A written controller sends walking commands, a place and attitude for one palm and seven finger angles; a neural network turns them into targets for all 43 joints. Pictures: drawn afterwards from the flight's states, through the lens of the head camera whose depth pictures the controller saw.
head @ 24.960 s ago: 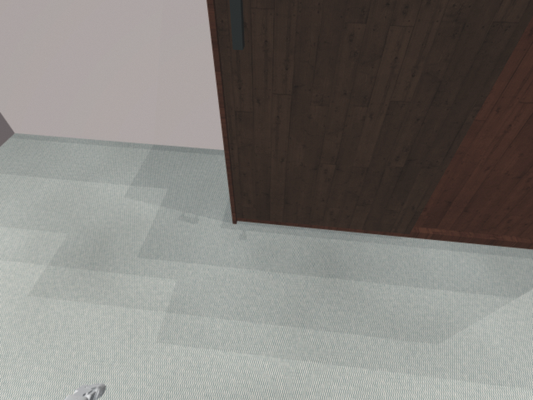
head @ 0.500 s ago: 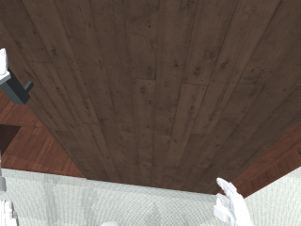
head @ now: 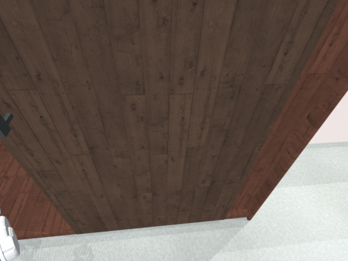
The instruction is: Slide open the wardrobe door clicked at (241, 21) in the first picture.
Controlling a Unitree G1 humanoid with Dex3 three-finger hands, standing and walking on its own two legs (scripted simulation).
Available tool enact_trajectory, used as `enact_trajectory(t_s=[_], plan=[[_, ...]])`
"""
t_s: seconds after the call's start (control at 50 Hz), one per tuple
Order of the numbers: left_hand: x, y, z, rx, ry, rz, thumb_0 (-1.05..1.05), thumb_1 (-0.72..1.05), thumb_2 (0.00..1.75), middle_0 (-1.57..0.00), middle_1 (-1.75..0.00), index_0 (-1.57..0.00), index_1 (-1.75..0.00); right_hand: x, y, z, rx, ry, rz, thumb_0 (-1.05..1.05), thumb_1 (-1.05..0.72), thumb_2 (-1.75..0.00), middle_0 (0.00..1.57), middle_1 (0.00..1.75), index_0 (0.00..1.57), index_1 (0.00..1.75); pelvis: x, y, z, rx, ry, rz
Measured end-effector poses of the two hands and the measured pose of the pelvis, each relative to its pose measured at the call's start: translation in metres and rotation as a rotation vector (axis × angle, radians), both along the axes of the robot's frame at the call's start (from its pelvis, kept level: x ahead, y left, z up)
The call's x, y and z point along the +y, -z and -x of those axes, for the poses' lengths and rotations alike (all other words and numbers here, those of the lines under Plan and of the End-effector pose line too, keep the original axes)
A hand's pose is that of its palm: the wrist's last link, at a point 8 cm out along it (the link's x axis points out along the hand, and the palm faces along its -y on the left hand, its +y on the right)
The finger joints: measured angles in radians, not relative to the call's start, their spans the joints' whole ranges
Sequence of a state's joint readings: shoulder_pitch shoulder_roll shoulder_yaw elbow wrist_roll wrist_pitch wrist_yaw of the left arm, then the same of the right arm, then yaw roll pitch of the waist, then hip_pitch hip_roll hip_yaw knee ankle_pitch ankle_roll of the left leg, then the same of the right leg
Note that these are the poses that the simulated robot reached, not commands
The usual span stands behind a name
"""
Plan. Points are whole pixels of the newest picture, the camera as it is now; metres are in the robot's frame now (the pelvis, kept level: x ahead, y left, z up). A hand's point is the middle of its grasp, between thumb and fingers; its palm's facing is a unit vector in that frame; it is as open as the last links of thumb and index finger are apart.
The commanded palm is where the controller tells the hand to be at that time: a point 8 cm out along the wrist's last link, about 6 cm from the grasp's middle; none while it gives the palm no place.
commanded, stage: stop walking and hold the door there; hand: left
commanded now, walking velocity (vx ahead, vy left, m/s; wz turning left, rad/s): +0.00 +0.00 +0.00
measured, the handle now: out of the picture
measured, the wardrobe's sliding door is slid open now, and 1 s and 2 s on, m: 0.63 0.63 0.63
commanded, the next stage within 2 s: loosen the grip on the handle in 2.00 s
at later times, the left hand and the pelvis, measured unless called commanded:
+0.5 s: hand out of the picture +0.37 +0.38 +0.22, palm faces +0.64 -0.75 -0.15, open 7.0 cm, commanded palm +0.32 +0.42 +0.18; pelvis -0.03 +0.00 +0.00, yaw -2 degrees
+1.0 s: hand out of the picture +0.37 +0.39 +0.21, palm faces +0.54 -0.82 -0.21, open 5.9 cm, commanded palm +0.33 +0.43 +0.18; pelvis -0.03 +0.06 +0.00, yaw +3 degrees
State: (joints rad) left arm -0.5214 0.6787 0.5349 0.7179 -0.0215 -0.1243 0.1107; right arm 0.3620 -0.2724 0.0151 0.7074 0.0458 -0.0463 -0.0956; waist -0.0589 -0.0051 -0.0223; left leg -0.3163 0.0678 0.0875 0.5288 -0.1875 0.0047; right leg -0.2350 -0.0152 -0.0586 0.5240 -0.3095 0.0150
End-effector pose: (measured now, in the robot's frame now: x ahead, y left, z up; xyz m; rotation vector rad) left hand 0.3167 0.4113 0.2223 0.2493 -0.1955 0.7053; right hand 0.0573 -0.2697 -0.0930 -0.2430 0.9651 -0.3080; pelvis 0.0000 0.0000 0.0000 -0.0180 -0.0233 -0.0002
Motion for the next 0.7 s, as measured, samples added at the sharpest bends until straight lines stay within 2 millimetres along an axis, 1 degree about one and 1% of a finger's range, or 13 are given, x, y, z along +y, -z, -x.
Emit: enact_trajectory(t_s=[0.06,0.14,0.24,0.32,0.42,0.54,0.62,0.7], plan=[[-0.001,-0.002,0.001,0.024,-0.014,0.000,-0.17,0.61,0.73,-0.46,-1.40,-0.19,-1.27,0.004,0.010,0.017,0.024,0.007,-0.031,0.02,-0.90,-0.90,0.20,0.30,0.20,0.30,-0.002,0.001,0.013,-0.003,0.012,0.012],[-0.002,-0.004,0.001,0.043,-0.009,0.027,-0.15,0.61,0.73,-0.44,-1.38,-0.19,-1.29,0.004,0.016,0.036,0.047,0.031,-0.039,0.02,-0.90,-0.90,0.20,0.30,0.20,0.30,0.000,0.003,0.026,-0.009,0.015,0.014],[0.000,-0.004,0.001,0.045,0.012,0.053,-0.14,0.61,0.73,-0.43,-1.38,-0.20,-1.30,-0.002,0.016,0.054,0.066,0.055,-0.003,0.02,-0.90,-0.90,0.20,0.30,0.20,0.30,0.006,0.003,0.032,-0.010,0.022,0.010],[0.000,-0.005,0.001,0.048,0.018,0.062,-0.13,0.61,0.72,-0.43,-1.38,-0.21,-1.31,-0.005,0.012,0.060,0.067,0.069,0.008,0.01,-0.90,-0.90,0.20,0.30,0.20,0.30,0.006,0.002,0.034,-0.007,0.023,0.006],[-0.001,-0.005,0.001,0.053,0.011,0.066,-0.13,0.62,0.73,-0.42,-1.38,-0.21,-1.31,-0.009,0.012,0.061,0.069,0.061,0.007,0.01,-0.90,-0.90,0.20,0.30,0.20,0.30,0.002,0.002,0.034,-0.006,0.021,0.003],[0.002,-0.004,0.001,0.050,0.025,0.044,-0.15,0.59,0.75,-0.43,-1.39,-0.22,-1.32,-0.014,0.015,0.053,0.074,0.057,0.019,0.01,-0.90,-0.90,0.20,0.30,0.20,0.30,0.005,0.004,0.028,-0.007,0.025,0.009],[0.006,-0.003,0.000,0.051,0.050,0.019,-0.18,0.56,0.76,-0.44,-1.39,-0.26,-1.33,-0.012,0.016,0.043,0.070,0.058,0.028,0.01,-0.90,-0.90,0.20,0.30,0.20,0.30,0.013,0.006,0.022,-0.012,0.006,0.008],[0.010,0.002,-0.005,0.058,0.097,-0.011,-0.23,0.57,0.79,-0.45,-1.40,-0.33,-1.36,-0.003,0.017,0.029,0.074,0.036,0.042,0.01,-0.91,-0.90,0.20,0.30,0.20,0.30,0.030,0.008,0.016,-0.017,-0.017,-0.001]])
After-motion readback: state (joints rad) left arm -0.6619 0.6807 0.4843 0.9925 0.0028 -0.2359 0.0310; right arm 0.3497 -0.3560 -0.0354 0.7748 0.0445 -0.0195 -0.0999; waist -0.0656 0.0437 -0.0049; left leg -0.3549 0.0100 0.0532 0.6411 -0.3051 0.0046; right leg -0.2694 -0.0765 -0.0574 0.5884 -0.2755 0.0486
